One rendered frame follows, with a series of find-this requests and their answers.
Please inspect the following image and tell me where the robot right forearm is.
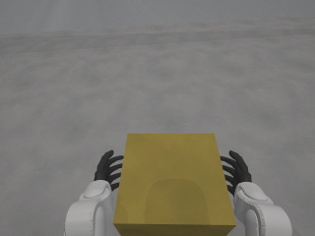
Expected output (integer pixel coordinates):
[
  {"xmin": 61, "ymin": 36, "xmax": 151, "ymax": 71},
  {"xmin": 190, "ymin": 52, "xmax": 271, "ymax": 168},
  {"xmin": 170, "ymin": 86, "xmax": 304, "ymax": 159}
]
[{"xmin": 233, "ymin": 182, "xmax": 292, "ymax": 236}]

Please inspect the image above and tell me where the robot left hand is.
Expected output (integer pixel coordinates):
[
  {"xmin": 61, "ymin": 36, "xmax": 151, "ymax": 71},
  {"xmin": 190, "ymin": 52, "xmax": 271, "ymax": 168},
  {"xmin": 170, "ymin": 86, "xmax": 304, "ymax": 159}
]
[{"xmin": 94, "ymin": 150, "xmax": 124, "ymax": 191}]

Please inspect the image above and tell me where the robot left forearm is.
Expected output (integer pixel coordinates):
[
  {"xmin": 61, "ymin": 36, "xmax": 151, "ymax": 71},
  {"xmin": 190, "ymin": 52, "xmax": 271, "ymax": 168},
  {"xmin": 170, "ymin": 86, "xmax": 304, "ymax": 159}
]
[{"xmin": 63, "ymin": 180, "xmax": 114, "ymax": 236}]

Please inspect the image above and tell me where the carton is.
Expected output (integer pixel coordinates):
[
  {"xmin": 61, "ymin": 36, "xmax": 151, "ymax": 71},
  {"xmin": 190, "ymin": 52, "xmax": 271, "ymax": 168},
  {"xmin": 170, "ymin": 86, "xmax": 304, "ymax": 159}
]
[{"xmin": 113, "ymin": 133, "xmax": 236, "ymax": 236}]

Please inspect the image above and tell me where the robot right hand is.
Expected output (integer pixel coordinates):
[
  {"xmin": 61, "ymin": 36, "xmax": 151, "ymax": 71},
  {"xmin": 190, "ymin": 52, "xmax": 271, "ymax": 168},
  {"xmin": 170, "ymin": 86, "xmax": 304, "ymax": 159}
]
[{"xmin": 220, "ymin": 150, "xmax": 252, "ymax": 196}]

